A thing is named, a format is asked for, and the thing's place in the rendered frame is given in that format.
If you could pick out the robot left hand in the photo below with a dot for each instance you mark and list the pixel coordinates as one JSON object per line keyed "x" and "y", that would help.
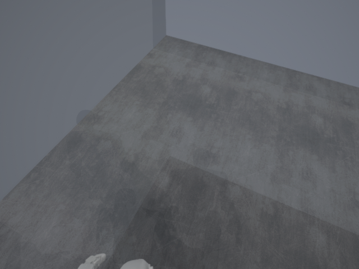
{"x": 93, "y": 262}

